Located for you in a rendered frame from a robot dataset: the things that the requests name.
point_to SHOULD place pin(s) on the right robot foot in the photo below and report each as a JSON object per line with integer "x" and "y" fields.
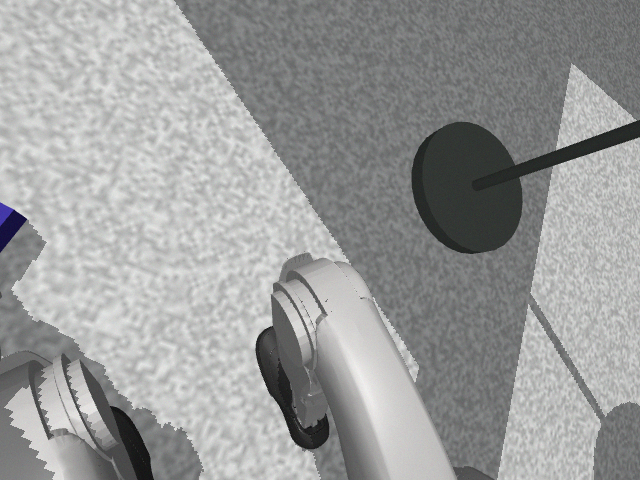
{"x": 278, "y": 386}

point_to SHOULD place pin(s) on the left robot foot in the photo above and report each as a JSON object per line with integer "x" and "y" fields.
{"x": 134, "y": 445}

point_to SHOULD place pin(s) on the carton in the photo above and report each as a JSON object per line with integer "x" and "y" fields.
{"x": 10, "y": 222}

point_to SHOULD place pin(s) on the floor lamp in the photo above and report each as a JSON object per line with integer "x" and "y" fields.
{"x": 467, "y": 189}

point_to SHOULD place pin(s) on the right robot hand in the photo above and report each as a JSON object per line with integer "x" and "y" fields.
{"x": 470, "y": 473}

